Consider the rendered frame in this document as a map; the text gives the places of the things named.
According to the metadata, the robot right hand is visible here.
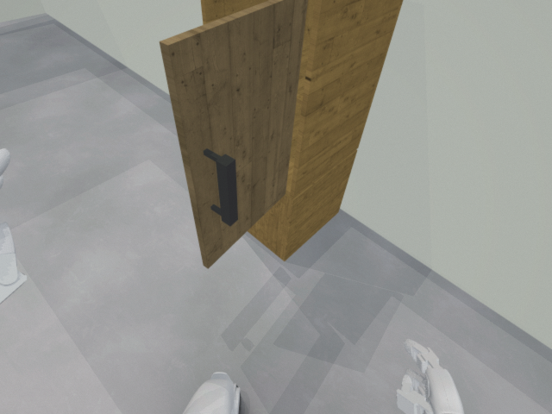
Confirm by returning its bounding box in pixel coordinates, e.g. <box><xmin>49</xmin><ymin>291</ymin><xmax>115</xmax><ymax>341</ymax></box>
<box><xmin>397</xmin><ymin>339</ymin><xmax>464</xmax><ymax>414</ymax></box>

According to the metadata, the cupboard door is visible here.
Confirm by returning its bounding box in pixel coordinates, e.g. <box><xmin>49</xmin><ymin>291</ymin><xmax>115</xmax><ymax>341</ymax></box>
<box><xmin>160</xmin><ymin>0</ymin><xmax>308</xmax><ymax>269</ymax></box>

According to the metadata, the robot left shin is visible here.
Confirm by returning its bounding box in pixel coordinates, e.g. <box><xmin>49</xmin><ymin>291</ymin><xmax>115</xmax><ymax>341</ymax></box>
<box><xmin>211</xmin><ymin>372</ymin><xmax>234</xmax><ymax>384</ymax></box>

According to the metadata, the left robot thigh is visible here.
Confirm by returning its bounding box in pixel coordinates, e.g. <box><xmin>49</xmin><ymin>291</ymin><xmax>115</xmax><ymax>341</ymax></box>
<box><xmin>183</xmin><ymin>379</ymin><xmax>240</xmax><ymax>414</ymax></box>

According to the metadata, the robot left hand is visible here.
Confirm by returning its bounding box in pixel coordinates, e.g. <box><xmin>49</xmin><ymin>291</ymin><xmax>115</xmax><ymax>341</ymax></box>
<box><xmin>0</xmin><ymin>148</ymin><xmax>27</xmax><ymax>304</ymax></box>

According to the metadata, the handle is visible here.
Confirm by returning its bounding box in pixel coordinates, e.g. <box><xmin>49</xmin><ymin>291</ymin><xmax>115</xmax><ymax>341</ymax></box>
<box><xmin>204</xmin><ymin>148</ymin><xmax>238</xmax><ymax>226</ymax></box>

